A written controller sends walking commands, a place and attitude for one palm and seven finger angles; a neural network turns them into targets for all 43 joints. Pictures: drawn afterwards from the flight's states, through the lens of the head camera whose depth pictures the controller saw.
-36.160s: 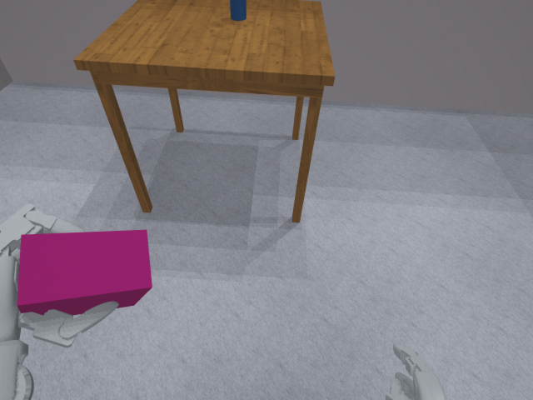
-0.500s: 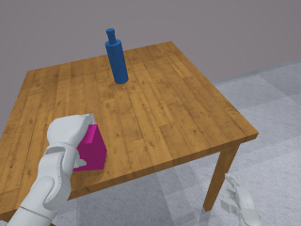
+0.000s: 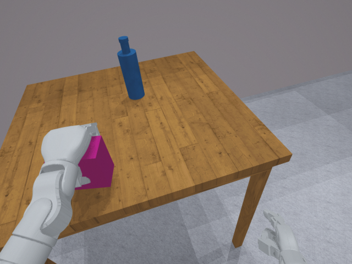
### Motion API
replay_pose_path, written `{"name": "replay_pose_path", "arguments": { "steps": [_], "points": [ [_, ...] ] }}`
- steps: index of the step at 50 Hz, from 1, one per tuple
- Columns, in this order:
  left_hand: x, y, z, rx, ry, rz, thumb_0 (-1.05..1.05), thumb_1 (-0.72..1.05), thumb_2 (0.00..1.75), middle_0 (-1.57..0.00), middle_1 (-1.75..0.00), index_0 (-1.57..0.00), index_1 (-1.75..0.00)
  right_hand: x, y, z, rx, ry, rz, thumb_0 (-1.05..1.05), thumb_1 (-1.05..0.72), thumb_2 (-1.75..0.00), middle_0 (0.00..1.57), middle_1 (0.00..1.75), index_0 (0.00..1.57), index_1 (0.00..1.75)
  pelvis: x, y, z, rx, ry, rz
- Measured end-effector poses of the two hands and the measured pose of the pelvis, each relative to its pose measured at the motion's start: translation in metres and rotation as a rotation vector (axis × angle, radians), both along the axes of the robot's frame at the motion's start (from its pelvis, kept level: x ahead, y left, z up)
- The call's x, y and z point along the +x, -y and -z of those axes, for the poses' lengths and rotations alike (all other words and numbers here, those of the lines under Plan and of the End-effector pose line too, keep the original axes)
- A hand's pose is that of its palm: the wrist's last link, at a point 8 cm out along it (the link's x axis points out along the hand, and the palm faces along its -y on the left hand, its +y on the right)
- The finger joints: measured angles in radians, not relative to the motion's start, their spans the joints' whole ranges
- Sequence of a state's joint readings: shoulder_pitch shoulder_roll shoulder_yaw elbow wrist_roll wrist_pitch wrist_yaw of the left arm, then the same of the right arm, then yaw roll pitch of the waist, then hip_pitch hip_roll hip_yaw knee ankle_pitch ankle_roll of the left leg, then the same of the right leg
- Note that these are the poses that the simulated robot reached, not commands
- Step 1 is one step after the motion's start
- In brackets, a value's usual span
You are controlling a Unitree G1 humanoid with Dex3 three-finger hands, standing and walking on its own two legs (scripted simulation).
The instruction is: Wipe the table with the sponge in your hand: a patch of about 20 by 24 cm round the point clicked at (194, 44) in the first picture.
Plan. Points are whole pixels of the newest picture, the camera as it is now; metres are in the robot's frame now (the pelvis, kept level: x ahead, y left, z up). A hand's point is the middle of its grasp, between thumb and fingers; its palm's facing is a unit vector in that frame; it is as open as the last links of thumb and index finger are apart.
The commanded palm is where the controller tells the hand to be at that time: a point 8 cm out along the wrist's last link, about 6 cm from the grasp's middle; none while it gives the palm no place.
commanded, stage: lower the sponge onto the table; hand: left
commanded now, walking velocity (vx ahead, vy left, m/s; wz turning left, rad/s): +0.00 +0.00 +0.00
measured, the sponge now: (86, 168) +0.28 +0.28 +0.08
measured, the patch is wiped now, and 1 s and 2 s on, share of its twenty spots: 0.05 0.05 0.40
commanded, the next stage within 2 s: wipe forward along the first lane in 0.80 s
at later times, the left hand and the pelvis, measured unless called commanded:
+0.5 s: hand (66, 152) +0.28 +0.31 +0.13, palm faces +0.16 -0.03 -0.99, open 10.3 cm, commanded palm +0.24 +0.29 +0.19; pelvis -0.01 +0.01 +0.00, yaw +0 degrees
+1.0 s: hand (59, 166) +0.26 +0.33 +0.10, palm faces +0.08 -0.07 -0.99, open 10.3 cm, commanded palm +0.24 +0.31 +0.16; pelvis +0.00 +0.02 +0.00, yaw +1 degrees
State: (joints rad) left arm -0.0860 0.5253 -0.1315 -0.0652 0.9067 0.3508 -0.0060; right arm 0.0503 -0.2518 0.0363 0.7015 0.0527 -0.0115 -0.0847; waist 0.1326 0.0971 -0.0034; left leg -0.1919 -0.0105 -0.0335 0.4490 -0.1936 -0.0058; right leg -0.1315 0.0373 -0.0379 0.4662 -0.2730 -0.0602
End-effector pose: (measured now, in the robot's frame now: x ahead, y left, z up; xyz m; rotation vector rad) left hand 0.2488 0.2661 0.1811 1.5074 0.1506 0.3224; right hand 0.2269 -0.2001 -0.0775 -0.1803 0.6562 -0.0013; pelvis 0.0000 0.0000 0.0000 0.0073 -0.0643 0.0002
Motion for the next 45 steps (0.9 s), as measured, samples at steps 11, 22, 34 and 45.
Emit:
{"name": "replay_pose_path", "arguments": {
  "steps": [11, 22, 34, 45],
  "points": [
    [-0.003, -0.038, -0.011, -0.074, -0.054, -0.251, -0.01, -0.54, 1.03, -0.7, -1.3, -0.74, -1.31, 0.0, 0.005, 0.003, 0.062, 0.007, 0.029, 0.02, -0.9, -0.9, 0.2, 0.3, 0.2, 0.3, -0.004, -0.004, 0.0, -0.002, -0.019, -0.005],
    [-0.004, -0.012, 0.012, -0.018, -0.034, -0.002, -0.01, -0.54, 1.03, -0.7, -1.3, -0.74, -1.31, -0.006, 0.0, -0.003, -0.015, 0.011, 0.014, 0.01, -0.9, -0.9, 0.2, 0.3, 0.2, 0.3, -0.005, -0.005, 0.001, -0.006, 0.0, -0.006],
    [-0.003, -0.038, 0.022, -0.076, -0.141, -0.189, -0.01, -0.54, 1.03, -0.7, -1.31, -0.74, -1.31, -0.004, -0.01, 0.005, 0.044, -0.015, 0.019, 0.02, -0.9, -0.9, 0.2, 0.3, 0.2, 0.3, -0.004, -0.018, 0.0, -0.009, -0.027, -0.011],
    [-0.008, -0.038, 0.017, -0.043, 0.009, -0.11, -0.01, -0.54, 1.03, -0.7, -1.31, -0.74, -1.32, -0.002, -0.021, 0.0, 0.021, -0.023, -0.005, 0.01, -0.9, -0.9, 0.2, 0.3, 0.2, 0.3, -0.001, -0.019, 0.001, -0.009, -0.018, -0.001]
  ]
}}
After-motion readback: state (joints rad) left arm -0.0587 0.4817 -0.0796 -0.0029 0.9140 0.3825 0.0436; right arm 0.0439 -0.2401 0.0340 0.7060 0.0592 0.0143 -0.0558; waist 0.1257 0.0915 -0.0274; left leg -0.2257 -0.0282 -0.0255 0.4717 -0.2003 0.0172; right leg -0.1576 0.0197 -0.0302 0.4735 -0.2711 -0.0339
